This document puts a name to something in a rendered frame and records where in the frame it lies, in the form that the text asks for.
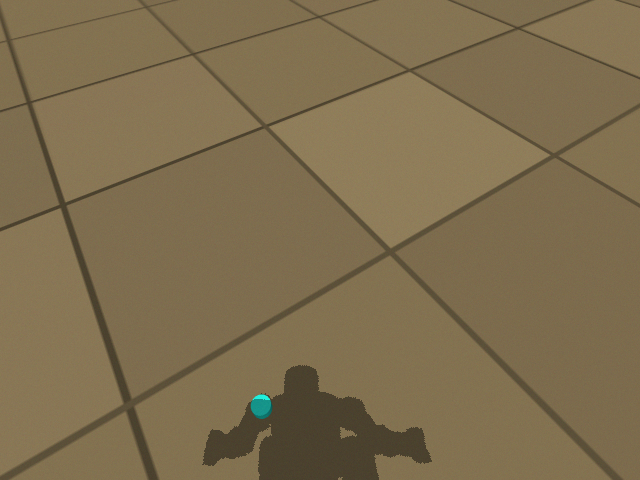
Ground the tin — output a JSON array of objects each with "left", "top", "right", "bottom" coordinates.
[{"left": 251, "top": 394, "right": 272, "bottom": 419}]

